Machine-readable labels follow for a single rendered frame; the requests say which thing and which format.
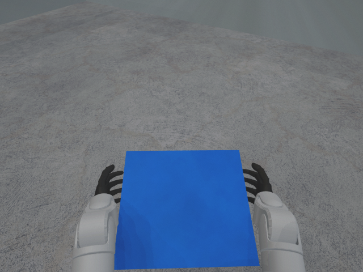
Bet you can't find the right robot hand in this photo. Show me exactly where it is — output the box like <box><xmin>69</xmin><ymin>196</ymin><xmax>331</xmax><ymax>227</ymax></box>
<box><xmin>243</xmin><ymin>163</ymin><xmax>273</xmax><ymax>204</ymax></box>

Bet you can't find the carton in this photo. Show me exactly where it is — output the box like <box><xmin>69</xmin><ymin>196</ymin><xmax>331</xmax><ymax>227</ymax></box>
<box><xmin>114</xmin><ymin>150</ymin><xmax>260</xmax><ymax>270</ymax></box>

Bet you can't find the left robot hand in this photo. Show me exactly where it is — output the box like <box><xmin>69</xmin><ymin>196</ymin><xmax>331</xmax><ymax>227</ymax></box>
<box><xmin>95</xmin><ymin>164</ymin><xmax>124</xmax><ymax>203</ymax></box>

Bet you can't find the right robot forearm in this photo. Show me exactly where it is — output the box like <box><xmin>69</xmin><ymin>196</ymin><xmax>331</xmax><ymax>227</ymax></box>
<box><xmin>252</xmin><ymin>192</ymin><xmax>306</xmax><ymax>272</ymax></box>

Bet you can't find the left robot forearm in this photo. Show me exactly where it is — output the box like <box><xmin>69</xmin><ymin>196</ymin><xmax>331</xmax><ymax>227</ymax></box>
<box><xmin>71</xmin><ymin>193</ymin><xmax>119</xmax><ymax>272</ymax></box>

